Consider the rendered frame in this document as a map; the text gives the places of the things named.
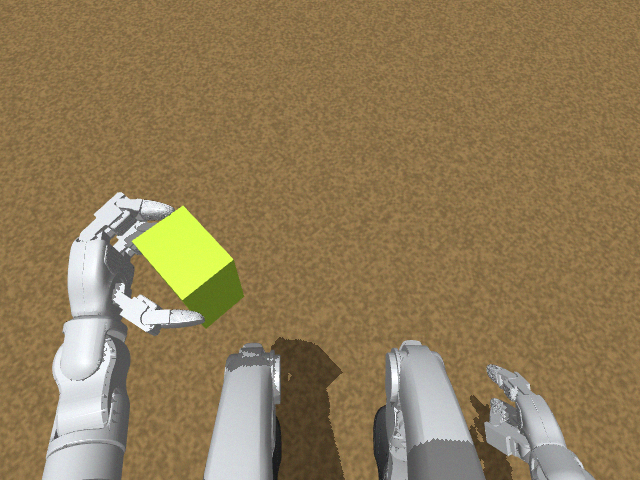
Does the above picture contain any left robot arm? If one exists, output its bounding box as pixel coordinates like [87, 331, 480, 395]
[42, 315, 131, 480]

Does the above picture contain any carton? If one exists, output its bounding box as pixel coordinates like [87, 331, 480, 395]
[132, 206, 244, 329]

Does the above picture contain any right robot arm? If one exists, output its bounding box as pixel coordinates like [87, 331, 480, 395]
[529, 444, 595, 480]

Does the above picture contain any right robot hand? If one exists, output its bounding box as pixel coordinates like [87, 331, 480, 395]
[484, 364, 567, 464]

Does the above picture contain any right robot foot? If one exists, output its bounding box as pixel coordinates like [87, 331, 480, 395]
[373, 405, 389, 480]

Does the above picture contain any left robot hand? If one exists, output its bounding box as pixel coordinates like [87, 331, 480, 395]
[67, 192, 205, 336]

